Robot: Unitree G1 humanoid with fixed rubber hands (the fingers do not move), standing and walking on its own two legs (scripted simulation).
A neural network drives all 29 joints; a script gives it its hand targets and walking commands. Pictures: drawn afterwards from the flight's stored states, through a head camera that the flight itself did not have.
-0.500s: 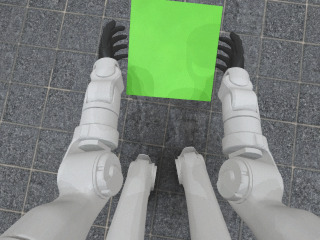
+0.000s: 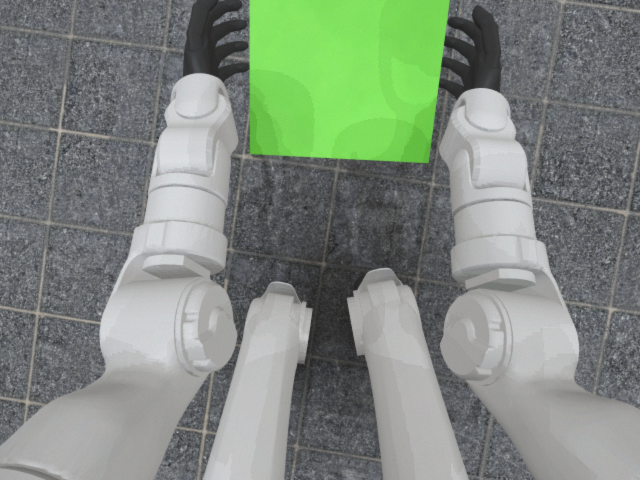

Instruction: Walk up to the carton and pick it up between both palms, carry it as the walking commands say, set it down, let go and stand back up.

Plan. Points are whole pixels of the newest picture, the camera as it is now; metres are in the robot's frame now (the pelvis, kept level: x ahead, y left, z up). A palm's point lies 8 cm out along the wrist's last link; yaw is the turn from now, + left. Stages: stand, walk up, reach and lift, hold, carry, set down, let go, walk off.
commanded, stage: set down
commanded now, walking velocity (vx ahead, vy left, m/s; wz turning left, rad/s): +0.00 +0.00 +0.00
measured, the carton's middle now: (339, 70) +0.57 -0.06 -0.23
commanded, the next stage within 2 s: none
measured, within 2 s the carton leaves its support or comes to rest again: rests again in 1.56 s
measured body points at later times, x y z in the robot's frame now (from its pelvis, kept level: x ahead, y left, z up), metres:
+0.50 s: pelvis -0.03 +0.02 -0.05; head +0.36 -0.03 +0.16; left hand +0.58 +0.07 -0.21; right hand +0.53 -0.21 -0.22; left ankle +0.08 +0.11 -0.48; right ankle +0.11 -0.10 -0.48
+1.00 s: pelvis -0.02 +0.00 -0.11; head +0.37 -0.03 +0.11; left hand +0.60 +0.10 -0.26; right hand +0.56 -0.20 -0.27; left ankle +0.08 +0.11 -0.48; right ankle +0.11 -0.10 -0.48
